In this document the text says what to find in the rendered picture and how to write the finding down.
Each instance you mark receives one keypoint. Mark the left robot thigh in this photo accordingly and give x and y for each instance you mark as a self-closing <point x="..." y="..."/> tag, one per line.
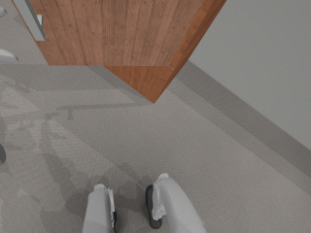
<point x="99" y="209"/>

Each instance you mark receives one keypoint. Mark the handle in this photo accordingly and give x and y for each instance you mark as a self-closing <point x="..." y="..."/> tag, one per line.
<point x="33" y="21"/>

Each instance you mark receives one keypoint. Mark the cupboard door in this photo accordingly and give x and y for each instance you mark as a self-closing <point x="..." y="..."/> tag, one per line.
<point x="112" y="32"/>

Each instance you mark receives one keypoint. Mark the robot right foot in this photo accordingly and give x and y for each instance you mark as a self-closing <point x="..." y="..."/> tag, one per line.
<point x="154" y="223"/>

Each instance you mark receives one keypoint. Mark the left robot hand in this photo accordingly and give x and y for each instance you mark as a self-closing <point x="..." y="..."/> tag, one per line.
<point x="5" y="55"/>

